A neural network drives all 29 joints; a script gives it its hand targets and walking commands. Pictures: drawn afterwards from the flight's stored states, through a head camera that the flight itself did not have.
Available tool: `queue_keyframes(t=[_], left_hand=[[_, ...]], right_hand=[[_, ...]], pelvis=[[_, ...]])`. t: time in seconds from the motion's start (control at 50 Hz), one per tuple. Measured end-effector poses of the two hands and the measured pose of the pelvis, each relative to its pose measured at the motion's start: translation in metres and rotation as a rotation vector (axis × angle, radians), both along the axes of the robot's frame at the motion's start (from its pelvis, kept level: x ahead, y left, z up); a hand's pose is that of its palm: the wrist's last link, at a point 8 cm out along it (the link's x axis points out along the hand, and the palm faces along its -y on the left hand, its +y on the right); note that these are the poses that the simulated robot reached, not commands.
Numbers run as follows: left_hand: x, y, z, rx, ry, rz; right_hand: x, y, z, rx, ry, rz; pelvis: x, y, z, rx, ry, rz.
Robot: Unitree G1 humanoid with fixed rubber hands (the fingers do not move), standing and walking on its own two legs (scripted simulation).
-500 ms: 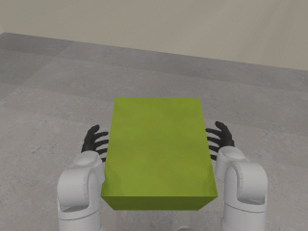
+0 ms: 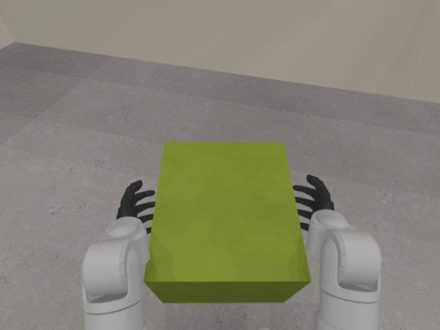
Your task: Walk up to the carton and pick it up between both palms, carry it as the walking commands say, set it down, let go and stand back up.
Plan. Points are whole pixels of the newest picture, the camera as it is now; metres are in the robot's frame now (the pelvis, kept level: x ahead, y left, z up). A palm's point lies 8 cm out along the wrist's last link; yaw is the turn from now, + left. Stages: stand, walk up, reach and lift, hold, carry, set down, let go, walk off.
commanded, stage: carry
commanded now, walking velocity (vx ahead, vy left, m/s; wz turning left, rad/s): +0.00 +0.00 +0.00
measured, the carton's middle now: (224, 222) +0.32 +0.00 +0.04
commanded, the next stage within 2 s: none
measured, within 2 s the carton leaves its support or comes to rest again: neither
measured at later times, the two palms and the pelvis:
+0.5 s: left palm (129, 225) +0.27 +0.16 +0.11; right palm (319, 218) +0.28 -0.14 +0.12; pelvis +0.00 +0.00 +0.00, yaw +0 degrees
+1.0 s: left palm (132, 227) +0.27 +0.16 +0.09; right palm (316, 220) +0.28 -0.15 +0.10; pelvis +0.00 +0.00 +0.00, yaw +0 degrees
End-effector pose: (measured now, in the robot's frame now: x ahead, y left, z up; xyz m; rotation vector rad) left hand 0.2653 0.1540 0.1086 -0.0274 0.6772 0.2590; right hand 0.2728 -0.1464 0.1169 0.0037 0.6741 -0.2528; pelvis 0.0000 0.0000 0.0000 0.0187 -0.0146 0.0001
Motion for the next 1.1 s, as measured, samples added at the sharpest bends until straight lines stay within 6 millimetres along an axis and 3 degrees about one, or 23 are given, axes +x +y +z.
queue_keyframes(t=[0.48,1.1], left_hand=[[0.003,0.002,0.0,-0.001,-0.014,0.001],[0.01,0.001,-0.016,0.004,-0.005,0.0]], right_hand=[[0.003,0.002,0.001,-0.004,-0.016,0.0],[0.01,0.001,-0.015,-0.004,-0.008,0.005]], pelvis=[[0.001,0.002,0.0,-0.002,0.001,0.0],[0.0,0.001,0.0,-0.002,0.001,0.0]])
